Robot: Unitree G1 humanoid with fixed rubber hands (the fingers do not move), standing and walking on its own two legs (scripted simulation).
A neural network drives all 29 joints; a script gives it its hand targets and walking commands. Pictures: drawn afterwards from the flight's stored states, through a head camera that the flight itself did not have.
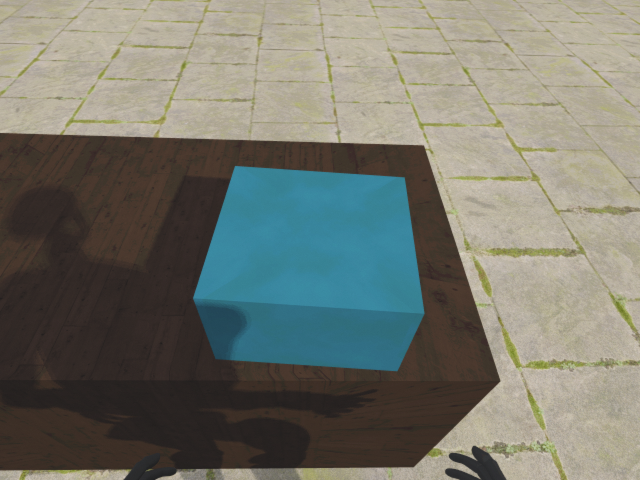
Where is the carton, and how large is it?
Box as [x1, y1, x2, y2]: [193, 166, 424, 370]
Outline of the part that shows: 235,166 193,297 215,358 397,370 424,313 404,177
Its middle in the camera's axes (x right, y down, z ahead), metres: -0.01 +0.04 +0.66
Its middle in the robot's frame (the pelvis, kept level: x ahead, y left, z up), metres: +0.48 +0.04 -0.05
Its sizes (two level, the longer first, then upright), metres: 0.299 0.276 0.181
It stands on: a pedestal, 0.63 m high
